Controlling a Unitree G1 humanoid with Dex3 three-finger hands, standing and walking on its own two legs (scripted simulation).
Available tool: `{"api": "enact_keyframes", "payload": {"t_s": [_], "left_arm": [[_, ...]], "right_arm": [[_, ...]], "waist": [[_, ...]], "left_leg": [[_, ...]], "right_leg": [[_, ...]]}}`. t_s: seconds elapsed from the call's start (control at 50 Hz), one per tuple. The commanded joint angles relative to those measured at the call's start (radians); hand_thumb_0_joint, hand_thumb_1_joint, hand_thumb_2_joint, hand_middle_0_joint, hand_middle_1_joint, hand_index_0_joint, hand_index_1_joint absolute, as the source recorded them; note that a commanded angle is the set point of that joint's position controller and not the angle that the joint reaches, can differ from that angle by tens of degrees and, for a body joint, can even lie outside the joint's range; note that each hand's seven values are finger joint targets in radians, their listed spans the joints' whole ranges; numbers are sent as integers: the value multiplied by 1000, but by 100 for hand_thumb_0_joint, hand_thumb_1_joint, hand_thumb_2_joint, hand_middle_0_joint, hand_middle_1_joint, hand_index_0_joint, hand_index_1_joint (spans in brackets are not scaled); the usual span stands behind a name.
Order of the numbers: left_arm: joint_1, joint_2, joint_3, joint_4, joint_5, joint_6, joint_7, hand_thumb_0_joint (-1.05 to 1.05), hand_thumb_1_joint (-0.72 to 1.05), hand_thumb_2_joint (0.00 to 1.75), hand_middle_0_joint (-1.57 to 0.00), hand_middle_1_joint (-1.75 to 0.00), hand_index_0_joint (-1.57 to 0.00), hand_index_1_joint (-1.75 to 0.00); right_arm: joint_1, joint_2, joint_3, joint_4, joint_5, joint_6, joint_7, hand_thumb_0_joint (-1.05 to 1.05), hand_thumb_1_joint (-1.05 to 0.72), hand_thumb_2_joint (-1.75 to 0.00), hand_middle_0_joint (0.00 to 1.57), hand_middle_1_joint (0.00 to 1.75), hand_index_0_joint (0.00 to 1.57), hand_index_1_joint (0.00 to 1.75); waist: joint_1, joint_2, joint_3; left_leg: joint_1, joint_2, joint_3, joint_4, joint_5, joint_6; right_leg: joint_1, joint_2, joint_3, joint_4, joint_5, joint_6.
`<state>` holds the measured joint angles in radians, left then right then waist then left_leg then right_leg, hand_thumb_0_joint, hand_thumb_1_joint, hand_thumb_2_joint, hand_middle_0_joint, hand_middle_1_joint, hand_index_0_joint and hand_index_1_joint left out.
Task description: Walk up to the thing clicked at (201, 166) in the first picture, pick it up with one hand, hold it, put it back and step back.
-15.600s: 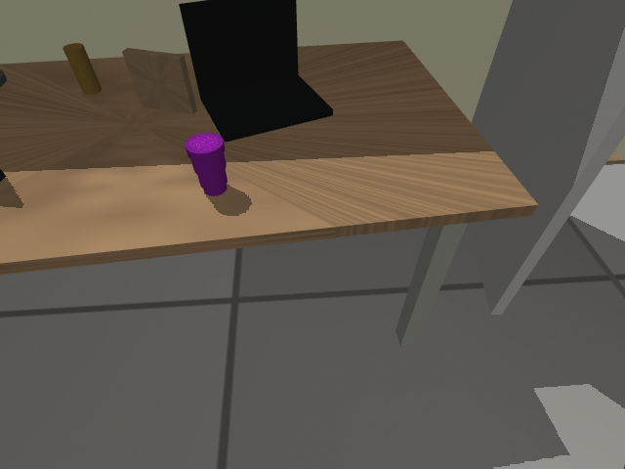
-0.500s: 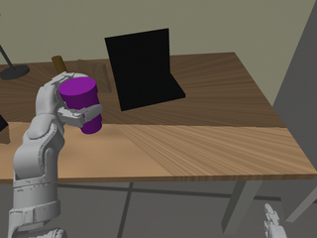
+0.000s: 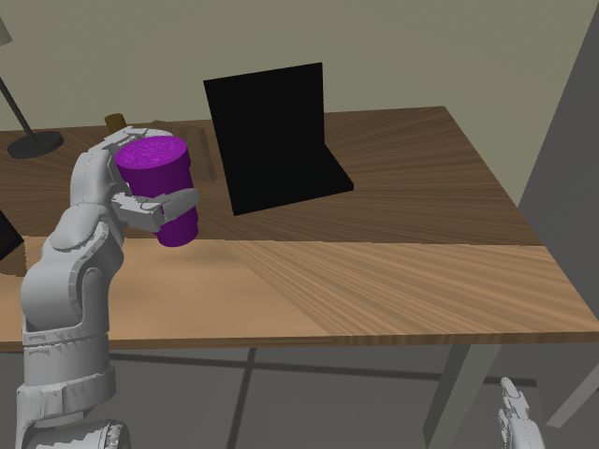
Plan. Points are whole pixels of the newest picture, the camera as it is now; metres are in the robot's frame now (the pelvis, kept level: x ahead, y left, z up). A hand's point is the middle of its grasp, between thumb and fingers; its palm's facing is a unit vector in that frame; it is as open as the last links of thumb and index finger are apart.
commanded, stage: hold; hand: left
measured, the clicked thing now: (166, 196) +0.34 +0.17 +0.25
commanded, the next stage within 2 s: none
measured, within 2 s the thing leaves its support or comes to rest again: neither
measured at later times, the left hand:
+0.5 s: hand (157, 191) +0.34 +0.17 +0.26, palm faces +0.18 -0.98 +0.00, open 10.4 cm
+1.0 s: hand (159, 184) +0.35 +0.17 +0.26, palm faces +0.16 -0.99 +0.00, open 10.4 cm
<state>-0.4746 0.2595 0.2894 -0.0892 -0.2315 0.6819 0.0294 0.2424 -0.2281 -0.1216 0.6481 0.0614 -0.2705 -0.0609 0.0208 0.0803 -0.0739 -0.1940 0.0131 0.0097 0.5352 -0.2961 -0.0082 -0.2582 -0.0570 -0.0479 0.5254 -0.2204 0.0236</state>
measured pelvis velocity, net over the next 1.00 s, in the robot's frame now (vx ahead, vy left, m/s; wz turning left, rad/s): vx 0.00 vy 0.00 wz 0.00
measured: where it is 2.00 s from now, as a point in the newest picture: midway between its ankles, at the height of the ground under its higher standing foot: outside the picture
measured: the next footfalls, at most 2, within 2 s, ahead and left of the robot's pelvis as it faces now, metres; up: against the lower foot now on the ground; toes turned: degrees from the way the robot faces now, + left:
none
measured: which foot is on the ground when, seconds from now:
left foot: down 0.00-1.00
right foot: down 0.00-1.00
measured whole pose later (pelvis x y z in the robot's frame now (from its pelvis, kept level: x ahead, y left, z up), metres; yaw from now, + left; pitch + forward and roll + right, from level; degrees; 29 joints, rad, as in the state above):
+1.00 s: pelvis +0.00 +0.00 +0.00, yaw +0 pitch -2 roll +0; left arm -0.46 0.26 0.30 -0.12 -0.24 0.70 0.03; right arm 0.24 -0.23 -0.12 0.67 0.07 -0.28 -0.06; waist 0.02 0.08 -0.07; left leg -0.21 0.01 0.01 0.55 -0.31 -0.01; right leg -0.27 -0.06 -0.04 0.53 -0.23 0.03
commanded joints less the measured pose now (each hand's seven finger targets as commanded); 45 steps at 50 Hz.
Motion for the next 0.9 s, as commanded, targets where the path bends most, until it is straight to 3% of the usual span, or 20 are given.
{"api": "enact_keyframes", "payload": {"t_s": [0.0,0.14,0.16,0.22,0.28,0.36,0.4,0.42,0.46,0.48,0.54,0.56,0.58,0.64,0.68,0.72,0.74,0.78,0.8,0.88], "left_arm": [[-502,224,82,-273,-15,-78,3,0,9,121,-126,-139,-128,-139],[-468,205,80,-251,-22,-40,3,0,9,124,-129,-142,-132,-142],[-448,177,55,-221,-18,-30,1,0,10,125,-131,-143,-133,-143],[-468,206,77,-290,-21,-34,4,0,12,126,-131,-145,-134,-144],[-443,177,64,-281,-24,-34,7,0,10,124,-130,-144,-133,-143],[-460,225,89,-334,-15,-54,13,0,8,124,-130,-143,-133,-143],[-431,225,109,-336,-21,-62,16,0,10,124,-129,-143,-132,-142],[-452,223,94,-376,-19,-68,16,0,9,123,-128,-143,-132,-142],[-426,222,93,-346,-18,-70,10,0,12,125,-130,-144,-133,-144],[-415,215,88,-321,-16,-69,5,0,11,126,-131,-146,-134,-145],[-420,198,69,-345,-24,-67,-9,0,10,126,-131,-145,-134,-145],[-403,201,85,-308,-30,-63,-12,0,11,127,-132,-146,-135,-146],[-396,195,71,-288,-24,-59,-14,0,12,127,-132,-146,-135,-145],[-433,199,58,-348,-23,-63,-19,0,12,127,-133,-147,-136,-147],[-451,212,73,-305,-22,-58,-14,0,11,128,-132,-147,-135,-147],[-454,190,57,-276,-22,-54,-9,0,9,127,-132,-147,-136,-147],[-459,205,75,-266,-23,-56,-6,0,10,127,-131,-147,-135,-146],[-473,216,75,-258,-15,-59,0,0,10,127,-131,-147,-135,-146],[-482,247,99,-275,-13,-68,4,0,10,127,-132,-147,-135,-146],[-449,205,82,-263,-19,-75,0,0,11,128,-132,-148,-136,-147]], "right_arm": [[-132,-113,-27,-165,3,-60,3,0,53,-5,5,5,5,5],[-142,-118,-33,-147,5,-55,12,0,53,-5,5,5,5,5],[-144,-116,-28,-152,4,-55,13,0,53,-6,5,5,5,5],[-142,-125,-36,-143,5,-53,15,0,53,-5,5,5,5,5],[-152,-128,-36,-150,5,-56,13,0,53,-6,5,5,5,5],[-158,-147,-59,-148,3,-54,5,0,53,-6,5,5,5,5],[-138,-119,-39,-132,5,-52,7,0,53,-6,5,5,5,5],[-146,-116,-38,-139,5,-53,5,0,53,-6,5,5,5,5],[-166,-128,-42,-161,4,-57,0,0,53,-5,5,5,5,5],[-144,-125,-44,-144,2,-57,-4,0,53,-6,5,5,5,5],[-153,-126,-41,-133,3,-61,-9,0,53,-6,5,5,5,5],[-144,-125,-37,-132,3,-64,-11,0,53,-6,5,5,5,5],[-149,-115,-28,-123,2,-64,-8,0,53,-6,5,5,5,5],[-159,-111,-21,-126,3,-67,-10,0,53,-6,5,5,5,5],[-153,-128,-34,-120,1,-70,-13,0,54,-6,5,5,5,5],[-156,-131,-41,-108,-1,-72,-16,0,53,-5,5,5,5,5],[-154,-150,-56,-116,-1,-73,-17,0,53,-6,5,5,5,5],[-150,-129,-36,-131,0,-74,-14,0,53,-5,5,5,5,5],[-151,-129,-37,-134,1,-76,-13,0,53,-6,5,5,5,5],[-132,-106,-26,-133,5,-68,-6,0,53,-6,5,5,5,5]], "waist": [[12,-53,-194],[16,-57,-187],[11,-71,-176],[15,-78,-199],[15,-95,-188],[10,-78,-212],[22,-69,-208],[14,-55,-213],[19,-87,-208],[2,-97,-210],[8,-58,-181],[7,-79,-182],[7,-75,-186],[11,-53,-195],[1,-77,-192],[-4,-69,-184],[-4,-87,-193],[1,-95,-215],[14,-92,-207],[11,-67,-217]], "left_leg": [[18,-27,0,-86,149,13],[11,-28,2,-82,159,11],[5,-25,-3,-85,156,11],[12,-29,-2,-84,140,15],[14,-28,-1,-79,153,15],[21,-34,5,-75,149,16],[10,-32,2,-72,169,14],[21,-35,5,-72,163,15],[11,-36,4,-69,159,18],[24,-37,7,-63,160,22],[13,-37,7,-72,142,17],[14,-34,3,-68,145,19],[13,-35,3,-69,154,19],[16,-39,5,-71,153,19],[17,-37,4,-72,149,20],[21,-37,6,-70,156,20],[19,-34,3,-68,158,19],[21,-37,4,-64,177,20],[12,-37,4,-65,175,19],[17,-34,6,-58,210,16]], "right_leg": [[70,43,-39,-82,78,-19],[69,42,-37,-84,80,-20],[65,44,-38,-84,80,-20],[73,41,-35,-88,66,-18],[69,42,-35,-84,76,-18],[72,37,-30,-85,74,-16],[87,37,-32,-79,91,-18],[77,37,-30,-79,88,-17],[86,35,-30,-83,83,-13],[80,33,-27,-82,91,-10],[57,34,-29,-87,70,-16],[63,36,-32,-86,76,-14],[65,35,-30,-84,85,-14],[66,33,-28,-82,87,-16],[62,35,-30,-86,81,-14],[52,35,-28,-83,91,-15],[57,37,-30,-81,93,-14],[75,35,-30,-78,108,-14],[77,35,-30,-79,104,-12],[80,37,-31,-66,134,-17]]}}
